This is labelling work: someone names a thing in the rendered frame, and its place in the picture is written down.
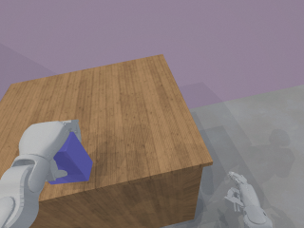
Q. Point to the sponge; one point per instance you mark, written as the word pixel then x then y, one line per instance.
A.
pixel 73 158

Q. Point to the robot left forearm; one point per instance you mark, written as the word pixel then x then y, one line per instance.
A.
pixel 20 188

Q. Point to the robot left hand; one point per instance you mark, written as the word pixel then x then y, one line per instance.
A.
pixel 45 140

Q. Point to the robot right hand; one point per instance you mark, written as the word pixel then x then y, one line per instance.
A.
pixel 237 200

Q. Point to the robot right forearm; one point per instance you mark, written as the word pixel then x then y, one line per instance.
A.
pixel 255 217

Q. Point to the table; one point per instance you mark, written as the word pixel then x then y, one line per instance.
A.
pixel 147 152

